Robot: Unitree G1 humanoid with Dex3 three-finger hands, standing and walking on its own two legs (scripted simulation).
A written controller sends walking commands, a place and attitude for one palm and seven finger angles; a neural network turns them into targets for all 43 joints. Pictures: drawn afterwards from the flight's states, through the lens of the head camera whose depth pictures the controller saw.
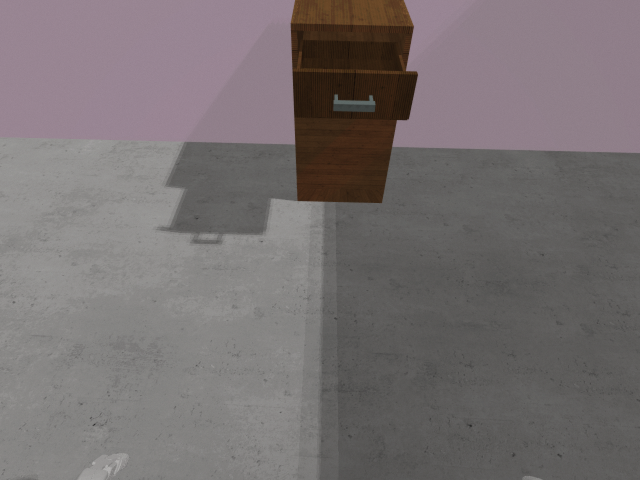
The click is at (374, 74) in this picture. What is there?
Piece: drawer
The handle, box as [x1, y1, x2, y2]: [333, 94, 375, 111]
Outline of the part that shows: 334,94 333,110 374,111 375,104 372,100 372,95 369,95 368,101 338,100 337,95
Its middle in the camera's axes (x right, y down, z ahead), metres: +0.09 -0.39 +1.11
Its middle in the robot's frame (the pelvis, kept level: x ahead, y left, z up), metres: +1.09 -0.04 -0.08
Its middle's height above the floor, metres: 0.69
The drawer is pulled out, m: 0.29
